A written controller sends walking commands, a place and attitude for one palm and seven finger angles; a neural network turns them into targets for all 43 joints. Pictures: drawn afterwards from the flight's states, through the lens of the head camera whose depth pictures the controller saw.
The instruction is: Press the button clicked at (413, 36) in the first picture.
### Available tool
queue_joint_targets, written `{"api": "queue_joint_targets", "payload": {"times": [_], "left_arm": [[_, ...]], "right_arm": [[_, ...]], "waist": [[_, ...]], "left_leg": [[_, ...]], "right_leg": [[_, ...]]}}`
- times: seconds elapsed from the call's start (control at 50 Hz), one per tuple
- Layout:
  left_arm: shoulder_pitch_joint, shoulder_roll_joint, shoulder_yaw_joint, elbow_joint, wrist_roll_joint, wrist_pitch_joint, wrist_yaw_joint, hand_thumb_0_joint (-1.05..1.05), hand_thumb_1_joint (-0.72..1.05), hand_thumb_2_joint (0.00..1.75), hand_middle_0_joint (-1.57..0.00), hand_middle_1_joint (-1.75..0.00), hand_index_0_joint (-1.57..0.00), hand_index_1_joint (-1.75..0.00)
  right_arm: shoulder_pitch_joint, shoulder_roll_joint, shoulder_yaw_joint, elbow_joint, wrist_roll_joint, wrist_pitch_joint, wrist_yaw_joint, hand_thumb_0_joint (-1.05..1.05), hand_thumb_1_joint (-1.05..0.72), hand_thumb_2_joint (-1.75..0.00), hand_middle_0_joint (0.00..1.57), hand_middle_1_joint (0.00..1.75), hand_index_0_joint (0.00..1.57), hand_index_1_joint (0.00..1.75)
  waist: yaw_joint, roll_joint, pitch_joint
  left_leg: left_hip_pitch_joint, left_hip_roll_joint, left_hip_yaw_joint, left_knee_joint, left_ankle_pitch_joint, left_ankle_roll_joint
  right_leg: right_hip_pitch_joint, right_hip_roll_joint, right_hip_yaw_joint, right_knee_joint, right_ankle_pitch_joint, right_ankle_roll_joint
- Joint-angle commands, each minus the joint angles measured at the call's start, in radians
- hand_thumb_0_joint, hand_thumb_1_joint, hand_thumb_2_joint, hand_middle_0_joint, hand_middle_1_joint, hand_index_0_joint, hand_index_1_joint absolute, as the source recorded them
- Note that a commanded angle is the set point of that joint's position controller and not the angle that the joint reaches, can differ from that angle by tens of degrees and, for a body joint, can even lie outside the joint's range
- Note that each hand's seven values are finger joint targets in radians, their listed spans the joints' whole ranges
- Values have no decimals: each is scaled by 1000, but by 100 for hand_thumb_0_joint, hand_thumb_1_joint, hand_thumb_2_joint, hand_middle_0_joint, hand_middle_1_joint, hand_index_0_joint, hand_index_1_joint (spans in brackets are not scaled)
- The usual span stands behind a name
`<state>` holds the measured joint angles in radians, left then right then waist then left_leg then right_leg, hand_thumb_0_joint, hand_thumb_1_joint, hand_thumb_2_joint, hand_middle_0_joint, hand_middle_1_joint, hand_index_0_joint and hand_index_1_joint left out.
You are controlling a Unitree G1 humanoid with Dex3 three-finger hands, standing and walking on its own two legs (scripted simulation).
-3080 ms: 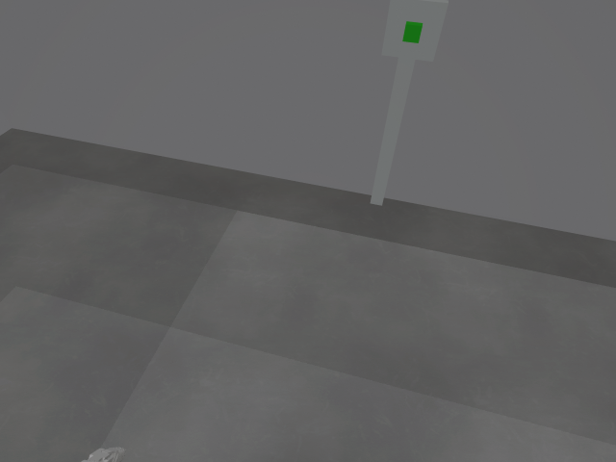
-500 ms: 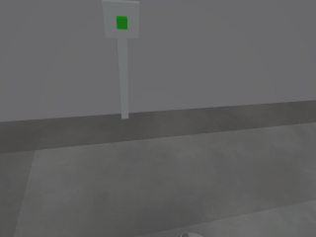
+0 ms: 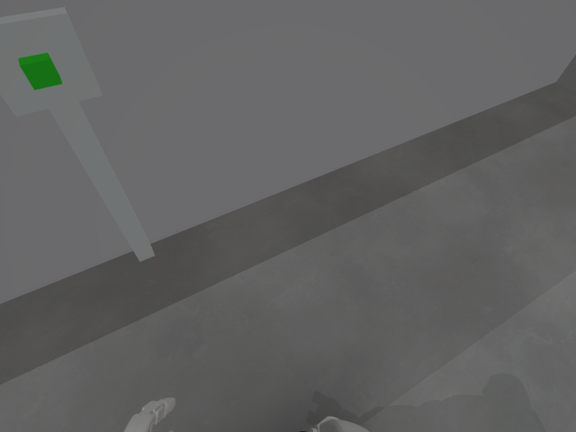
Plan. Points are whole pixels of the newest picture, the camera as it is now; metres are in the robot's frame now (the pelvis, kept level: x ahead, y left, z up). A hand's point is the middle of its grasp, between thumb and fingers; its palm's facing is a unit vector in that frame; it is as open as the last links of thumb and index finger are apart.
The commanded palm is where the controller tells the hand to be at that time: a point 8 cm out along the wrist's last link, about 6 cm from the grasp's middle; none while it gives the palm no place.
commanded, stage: walk to a spot facing it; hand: left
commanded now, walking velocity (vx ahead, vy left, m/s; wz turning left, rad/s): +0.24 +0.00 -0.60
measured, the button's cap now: (40, 70) +0.73 +0.53 +0.07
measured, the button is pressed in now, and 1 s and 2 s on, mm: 0 0 0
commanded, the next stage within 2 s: turn to face it in 0.06 s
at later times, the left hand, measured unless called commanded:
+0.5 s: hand (147, 402) +0.18 +0.23 -0.17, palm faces +0.05 -0.99 -0.16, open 7.4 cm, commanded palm none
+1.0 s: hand (123, 357) +0.24 +0.27 -0.13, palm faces +0.21 -0.94 -0.26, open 7.4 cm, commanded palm none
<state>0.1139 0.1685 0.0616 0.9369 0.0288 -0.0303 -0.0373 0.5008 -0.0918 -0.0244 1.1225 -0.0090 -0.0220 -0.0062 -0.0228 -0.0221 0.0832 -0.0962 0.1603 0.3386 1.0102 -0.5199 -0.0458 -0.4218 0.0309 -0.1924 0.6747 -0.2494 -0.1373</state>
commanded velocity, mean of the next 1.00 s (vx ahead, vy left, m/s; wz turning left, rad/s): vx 0.03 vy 0.00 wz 0.43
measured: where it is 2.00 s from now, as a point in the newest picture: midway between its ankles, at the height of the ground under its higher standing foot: (259, 417)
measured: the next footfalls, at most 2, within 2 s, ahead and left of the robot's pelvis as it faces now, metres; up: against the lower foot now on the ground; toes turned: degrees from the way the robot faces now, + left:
left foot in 0.42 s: +0.28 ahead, +0.13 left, +0.00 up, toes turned +3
right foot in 1.06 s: +0.20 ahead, -0.07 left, +0.00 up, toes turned +14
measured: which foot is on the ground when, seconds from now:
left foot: up 0.00-0.40, down 0.42-1.00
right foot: down 0.00-0.46, up 0.48-1.00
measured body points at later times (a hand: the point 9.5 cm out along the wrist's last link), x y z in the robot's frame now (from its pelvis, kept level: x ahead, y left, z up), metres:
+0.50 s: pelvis +0.17 +0.06 +0.01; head +0.18 +0.09 +0.46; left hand +0.18 +0.28 -0.16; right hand +0.26 -0.17 -0.12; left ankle +0.24 +0.13 -0.71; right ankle +0.08 -0.05 -0.68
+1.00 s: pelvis +0.17 +0.05 +0.03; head +0.20 +0.05 +0.48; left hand +0.23 +0.32 -0.11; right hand +0.24 -0.20 -0.12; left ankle +0.24 +0.13 -0.71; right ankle +0.15 -0.10 -0.68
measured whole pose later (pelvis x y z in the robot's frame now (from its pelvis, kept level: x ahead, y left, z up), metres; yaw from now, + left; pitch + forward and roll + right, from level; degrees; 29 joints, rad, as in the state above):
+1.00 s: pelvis +0.17 +0.05 +0.03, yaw +12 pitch +3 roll -2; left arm 0.14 0.22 0.07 0.91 0.01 0.05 0.02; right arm 0.27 -0.22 -0.08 0.95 -0.03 0.05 0.00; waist -0.06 0.03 0.02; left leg -0.38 -0.11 -0.13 0.41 -0.06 0.07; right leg -0.34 0.01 0.02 0.76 -0.44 0.05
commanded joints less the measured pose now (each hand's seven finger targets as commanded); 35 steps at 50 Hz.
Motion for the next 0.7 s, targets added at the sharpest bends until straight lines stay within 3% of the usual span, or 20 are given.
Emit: {"api": "queue_joint_targets", "payload": {"times": [0.0, 0.02, 0.04, 0.1, 0.14, 0.2, 0.24, 0.32, 0.36, 0.38, 0.4, 0.42, 0.44, 0.46, 0.48, 0.5, 0.54, 0.58, 0.62, 0.68], "left_arm": [[251, 241, 67, 10, -30, -7, 46, 0, 90, 90, -20, -30, -20, -30], [192, 207, 51, -4, -29, -15, 45, 0, 90, 90, -20, -30, -20, -30], [169, 174, 39, -4, -25, -27, 46, 0, 90, 90, -20, -30, -20, -30], [152, 170, 34, -1, -8, -43, 45, 0, 90, 90, -20, -30, -20, -30], [166, 163, 33, 1, -9, -44, 42, 0, 90, 90, -20, -30, -20, -30], [193, 138, 20, 21, -7, -45, 48, 0, 90, 90, -20, -30, -20, -30], [224, 122, 9, 32, -8, -42, 54, 0, 90, 90, -20, -30, -20, -30], [261, 128, -2, 63, -6, -31, 67, 0, 90, 90, -20, -30, -20, -30], [252, 141, -2, 66, -10, -22, 72, 0, 90, 90, -20, -30, -20, -30], [246, 146, -2, 64, -14, -16, 75, 0, 90, 90, -20, -30, -20, -30], [249, 144, -1, 60, -18, -9, 77, 0, 90, 90, -20, -30, -20, -30], [294, 108, -3, 47, -35, -6, 79, 0, 90, 90, -20, -30, -20, -30], [283, 98, -13, 29, -32, -3, 83, 0, 90, 90, -20, -30, -20, -30], [246, 123, -6, 34, -24, 14, 88, 0, 90, 90, -20, -30, -20, -30], [190, 129, 4, 25, -20, 25, 82, 0, 90, 90, -20, -30, -20, -30], [152, 134, 13, 12, -13, 31, 73, 0, 90, 90, -20, -30, -20, -30], [155, 116, 22, 11, -11, 45, 63, 0, 90, 90, -20, -30, -20, -30], [173, 101, 30, 10, -6, 56, 59, 0, 90, 90, -20, -30, -20, -30], [165, 104, 35, 0, -4, 60, 57, 0, 90, 90, -20, -30, -20, -30], [123, 108, 41, -27, -4, 62, 60, 0, 90, 90, -20, -30, -20, -30]], "right_arm": [[-189, -148, -48, -206, -1, -42, -12, 0, -90, -90, 20, 30, 20, 30], [-181, -155, -48, -191, -7, -31, -10, 0, -90, -90, 20, 30, 20, 30], [-183, -148, -49, -179, -12, -20, -11, 0, -90, -90, 20, 30, 20, 30], [-141, -130, -48, -174, -15, 2, -8, 0, -90, -90, 20, 30, 20, 30], [-188, -135, -45, -188, -15, 9, -6, 0, -90, -90, 20, 30, 20, 30], [-233, -129, -34, -197, -14, 10, 0, 0, -90, -90, 20, 30, 20, 30], [-290, -126, -20, -198, -12, 7, 5, 0, -90, -90, 20, 30, 20, 30], [-378, -116, -5, -198, -3, -8, 7, 0, -90, -90, 20, 30, 20, 30], [-350, -137, -7, -184, -6, -10, 3, 0, -90, -90, 20, 30, 20, 30], [-295, -163, -14, -166, -10, -9, 3, 0, -90, -90, 20, 30, 20, 30], [-208, -218, -28, -149, -15, -12, 4, 0, -90, -90, 20, 30, 20, 30], [-141, -302, -43, -147, -23, -11, 0, 0, -90, -90, 20, 30, 20, 30], [-120, -319, -41, -136, -9, 4, -4, 0, -90, -90, 20, 30, 20, 30], [-161, -292, -35, -130, -7, 10, -12, 0, -90, -90, 20, 30, 20, 30], [-212, -279, -36, -152, -4, 12, -15, 0, -90, -90, 20, 30, 20, 30], [-252, -265, -34, -171, -8, 18, -15, 0, -90, -90, 20, 30, 20, 30], [-295, -252, -38, -192, -11, 22, -12, 0, -90, -90, 20, 30, 20, 30], [-305, -255, -55, -214, -11, 23, -10, 0, -90, -90, 20, 30, 20, 30], [-296, -265, -62, -222, -10, 23, -8, 0, -90, -90, 20, 30, 20, 30], [-269, -278, -75, -224, -11, 28, -5, 0, -90, -90, 20, 30, 20, 30]], "waist": [[95, -6, -114], [48, 29, -84], [26, 43, -44], [-26, 6, -48], [-20, -43, -55], [-15, -87, -95], [9, -92, -106], [55, -95, -95], [35, -96, -95], [11, -76, -111], [-17, 35, -170], [-26, 240, -247], [-15, 285, -230], [-2, 249, -195], [1, 209, -132], [12, 169, -68], [30, 147, -61], [32, 137, -90], [30, 116, -120], [13, 145, -131]], "left_leg": [[-599, 8, -302, 475, 123, -9], [-543, 34, -323, 404, 179, -14], [-476, 38, -319, 347, 203, -15], [-436, 17, -308, 229, 227, -32], [-459, 12, -307, 171, 266, -44], [-476, -6, -301, 66, 318, -39], [-444, -28, -271, -71, 323, -31], [-355, -92, -245, -298, 318, -5], [-267, -124, -236, -417, 364, 11], [-180, -126, -242, -492, 464, 20], [-23, -62, -317, -531, 767, 50], [193, 163, -563, -486, 1212, 173], [130, 273, -659, -564, 1369, 285], [60, 233, -668, -623, 1160, 283], [-40, 202, -647, -674, 918, 256], [-113, 168, -644, -689, 753, 245], [-202, 100, -596, -745, 484, 210], [-223, 62, -580, -776, 314, 191], [-196, 51, -603, -788, 261, 189], [-157, 41, -645, -784, 220, 195]], "right_leg": [[476, -388, 593, -339, 447, -154], [344, -338, 499, -361, 412, -83], [210, -304, 440, -385, 422, -54], [118, -231, 341, -380, 480, -51], [114, -206, 332, -374, 502, -50], [198, -190, 287, -343, 598, -33], [251, -177, 269, -316, 665, -19], [358, -220, 242, -272, 751, 10], [381, -223, 206, -206, 777, 39], [365, -220, 183, -126, 742, 65], [291, -187, 143, 39, 576, 107], [58, -90, 79, 244, 126, 168], [23, -48, 129, 434, -427, 186], [-3, -73, 201, 470, -389, 187], [-30, -96, 205, 475, -338, 191], [-49, -112, 199, 489, -300, 192], [-21, -111, 198, 463, -200, 194], [-21, -106, 187, 448, -129, 200], [-45, -106, 192, 428, -99, 207], [-83, -103, 196, 381, -95, 217]]}}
